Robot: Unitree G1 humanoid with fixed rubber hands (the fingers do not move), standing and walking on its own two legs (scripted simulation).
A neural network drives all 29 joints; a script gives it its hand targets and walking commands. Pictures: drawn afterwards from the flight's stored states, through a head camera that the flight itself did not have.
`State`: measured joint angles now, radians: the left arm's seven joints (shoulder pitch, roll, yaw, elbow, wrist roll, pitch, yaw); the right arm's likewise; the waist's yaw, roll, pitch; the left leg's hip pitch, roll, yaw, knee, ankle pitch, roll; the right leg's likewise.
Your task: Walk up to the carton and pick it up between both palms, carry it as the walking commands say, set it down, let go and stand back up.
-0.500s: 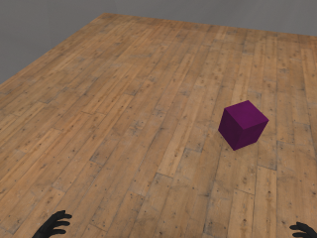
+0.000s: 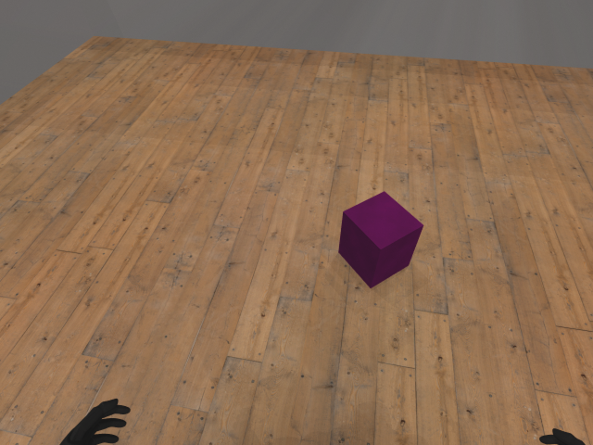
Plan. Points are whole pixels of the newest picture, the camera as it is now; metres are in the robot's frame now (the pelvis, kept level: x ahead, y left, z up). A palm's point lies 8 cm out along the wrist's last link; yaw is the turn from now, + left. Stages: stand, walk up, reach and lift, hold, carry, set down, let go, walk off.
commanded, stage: walk up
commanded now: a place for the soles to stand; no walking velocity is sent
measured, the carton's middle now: (377, 239) +0.96 -0.24 -0.62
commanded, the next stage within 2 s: none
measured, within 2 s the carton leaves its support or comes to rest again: neither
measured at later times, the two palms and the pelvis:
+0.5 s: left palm (161, 358) +0.26 +0.24 -0.06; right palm out of the picture +0.14 -0.40 -0.05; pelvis +0.09 -0.06 +0.00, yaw -7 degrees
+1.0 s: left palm (199, 297) +0.37 +0.20 -0.06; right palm out of the picture +0.20 -0.42 -0.04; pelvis +0.18 -0.08 +0.01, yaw -13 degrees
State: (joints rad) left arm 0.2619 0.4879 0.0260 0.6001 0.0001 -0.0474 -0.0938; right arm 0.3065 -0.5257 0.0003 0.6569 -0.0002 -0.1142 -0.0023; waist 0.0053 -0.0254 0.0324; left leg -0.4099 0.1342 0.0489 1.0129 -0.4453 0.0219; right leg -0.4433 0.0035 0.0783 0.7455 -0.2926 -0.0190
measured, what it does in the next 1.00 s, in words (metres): walks ahead: left foot, then right foot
